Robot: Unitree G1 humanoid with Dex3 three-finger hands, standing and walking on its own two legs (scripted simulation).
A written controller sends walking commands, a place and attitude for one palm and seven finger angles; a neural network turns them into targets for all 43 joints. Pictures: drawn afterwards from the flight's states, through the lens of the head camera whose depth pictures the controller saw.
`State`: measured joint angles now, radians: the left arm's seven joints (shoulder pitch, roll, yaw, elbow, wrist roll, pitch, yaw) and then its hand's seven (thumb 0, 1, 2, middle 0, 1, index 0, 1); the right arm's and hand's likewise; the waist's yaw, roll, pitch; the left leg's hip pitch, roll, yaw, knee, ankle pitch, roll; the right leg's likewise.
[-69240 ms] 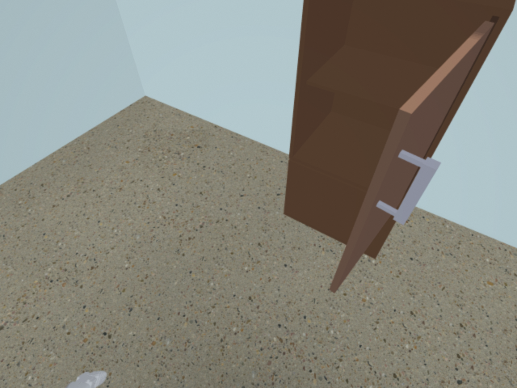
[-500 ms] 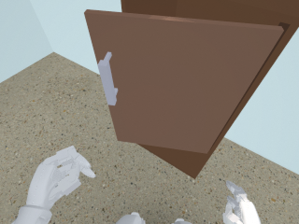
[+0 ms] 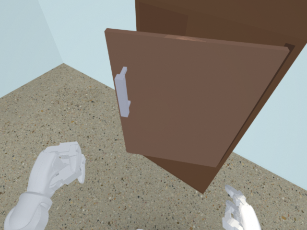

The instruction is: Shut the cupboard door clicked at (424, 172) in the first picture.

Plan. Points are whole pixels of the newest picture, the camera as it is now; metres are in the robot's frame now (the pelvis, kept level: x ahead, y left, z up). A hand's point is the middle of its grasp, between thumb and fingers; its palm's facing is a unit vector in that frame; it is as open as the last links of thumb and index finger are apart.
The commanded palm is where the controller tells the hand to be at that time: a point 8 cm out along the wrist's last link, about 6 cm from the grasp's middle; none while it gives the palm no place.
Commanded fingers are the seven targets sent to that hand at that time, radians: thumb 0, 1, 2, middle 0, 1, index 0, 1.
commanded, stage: raise the hand and make a fist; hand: left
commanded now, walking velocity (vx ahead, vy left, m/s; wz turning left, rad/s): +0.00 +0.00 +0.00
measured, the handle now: (124, 92) +0.47 +0.13 +0.09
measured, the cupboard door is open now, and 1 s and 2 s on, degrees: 24 24 24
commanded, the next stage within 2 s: bring the fist close to the handle in 0.42 s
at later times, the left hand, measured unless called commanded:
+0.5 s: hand (86, 170) +0.22 +0.17 +0.10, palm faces -0.05 -1.00 -0.05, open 3.1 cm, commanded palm +0.20 +0.22 +0.10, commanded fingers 0.00 0.90 0.90 -1.30 -1.50 -1.30 -1.50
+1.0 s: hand (104, 142) +0.29 +0.15 +0.10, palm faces -0.07 -1.00 -0.03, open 3.1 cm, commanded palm +0.27 +0.20 +0.10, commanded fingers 0.00 0.90 0.90 -1.30 -1.50 -1.30 -1.50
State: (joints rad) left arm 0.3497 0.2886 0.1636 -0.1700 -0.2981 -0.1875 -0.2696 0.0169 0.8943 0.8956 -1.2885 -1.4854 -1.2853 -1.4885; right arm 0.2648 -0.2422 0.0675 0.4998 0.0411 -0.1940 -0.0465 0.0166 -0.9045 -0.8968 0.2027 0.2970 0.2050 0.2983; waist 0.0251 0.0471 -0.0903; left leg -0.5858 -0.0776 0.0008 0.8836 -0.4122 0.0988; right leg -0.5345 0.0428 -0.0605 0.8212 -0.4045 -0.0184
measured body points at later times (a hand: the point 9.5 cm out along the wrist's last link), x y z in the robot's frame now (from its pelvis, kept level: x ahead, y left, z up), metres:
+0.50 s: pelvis +0.00 -0.02 +0.01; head +0.01 -0.02 +0.46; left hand +0.22 +0.22 +0.10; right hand +0.18 -0.25 -0.06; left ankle +0.02 +0.05 -0.70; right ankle +0.01 -0.11 -0.70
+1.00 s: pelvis +0.01 -0.03 +0.01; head +0.03 -0.04 +0.46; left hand +0.29 +0.20 +0.10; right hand +0.17 -0.27 -0.07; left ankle +0.02 +0.05 -0.70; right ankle +0.01 -0.11 -0.70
